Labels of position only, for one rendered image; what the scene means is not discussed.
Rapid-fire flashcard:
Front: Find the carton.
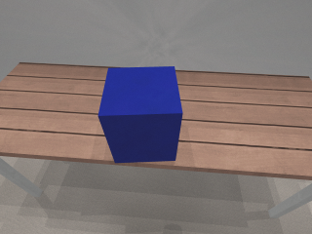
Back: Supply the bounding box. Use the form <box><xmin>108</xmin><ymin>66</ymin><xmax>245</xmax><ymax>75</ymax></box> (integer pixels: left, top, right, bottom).
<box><xmin>97</xmin><ymin>66</ymin><xmax>183</xmax><ymax>164</ymax></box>

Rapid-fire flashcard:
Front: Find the table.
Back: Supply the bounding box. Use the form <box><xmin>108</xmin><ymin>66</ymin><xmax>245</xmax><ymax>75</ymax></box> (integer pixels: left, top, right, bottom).
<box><xmin>0</xmin><ymin>62</ymin><xmax>312</xmax><ymax>218</ymax></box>

